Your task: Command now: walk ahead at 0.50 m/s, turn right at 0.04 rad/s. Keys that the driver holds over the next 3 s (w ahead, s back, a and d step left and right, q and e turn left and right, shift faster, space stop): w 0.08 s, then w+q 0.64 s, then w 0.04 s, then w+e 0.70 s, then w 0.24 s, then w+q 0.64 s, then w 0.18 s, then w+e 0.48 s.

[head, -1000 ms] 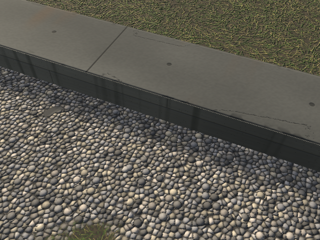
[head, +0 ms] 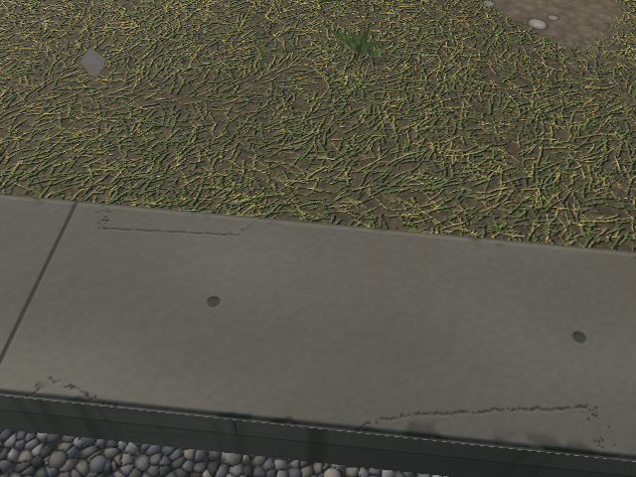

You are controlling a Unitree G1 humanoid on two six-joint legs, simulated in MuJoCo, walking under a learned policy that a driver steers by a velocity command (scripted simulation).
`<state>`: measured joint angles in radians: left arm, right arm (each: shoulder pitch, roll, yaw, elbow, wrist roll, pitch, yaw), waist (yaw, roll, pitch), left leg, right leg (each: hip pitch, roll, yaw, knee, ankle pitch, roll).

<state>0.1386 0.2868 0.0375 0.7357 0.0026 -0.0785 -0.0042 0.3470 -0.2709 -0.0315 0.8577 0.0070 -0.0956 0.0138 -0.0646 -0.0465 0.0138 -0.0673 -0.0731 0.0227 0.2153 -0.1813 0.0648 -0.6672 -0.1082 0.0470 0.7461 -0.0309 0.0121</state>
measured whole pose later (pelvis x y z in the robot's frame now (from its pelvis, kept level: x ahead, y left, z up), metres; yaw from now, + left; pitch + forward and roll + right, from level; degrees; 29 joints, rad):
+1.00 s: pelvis +0.53 +0.17 -0.01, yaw +20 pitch +2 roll -2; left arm 0.08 0.24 0.01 0.72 -0.08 -0.03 -0.02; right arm 0.39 -0.22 -0.03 0.92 -0.02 0.01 0.01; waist -0.01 -0.01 0.04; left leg -0.13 0.07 0.12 0.46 -0.37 -0.01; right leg -1.07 0.04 0.02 2.32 -0.61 -0.07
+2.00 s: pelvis +1.15 +0.34 +0.17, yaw +5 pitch +3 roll +1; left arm -0.04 0.21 0.01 0.63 0.00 -0.11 -0.02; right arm 0.51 -0.23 -0.04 0.82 0.03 -0.06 0.00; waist -0.15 -0.02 0.01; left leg -0.06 -0.08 -0.11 0.33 -0.31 0.05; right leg -0.57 -0.02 0.08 0.54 -0.01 0.03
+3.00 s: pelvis +1.63 +0.49 +0.16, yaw +11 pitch +2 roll +2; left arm 0.11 0.24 0.05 0.76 -0.02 -0.03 -0.05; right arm 0.33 -0.26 -0.08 0.83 0.00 -0.08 -0.01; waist -0.06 -0.03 0.01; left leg 0.08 -0.01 0.23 0.23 -0.33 -0.01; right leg -0.66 -0.08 0.00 0.68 -0.01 -0.04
